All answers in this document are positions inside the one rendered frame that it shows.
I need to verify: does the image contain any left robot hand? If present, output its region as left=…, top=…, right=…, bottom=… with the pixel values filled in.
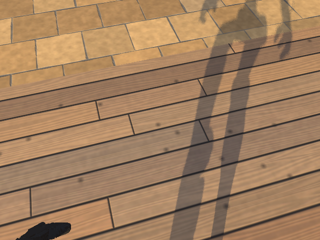
left=16, top=222, right=71, bottom=240

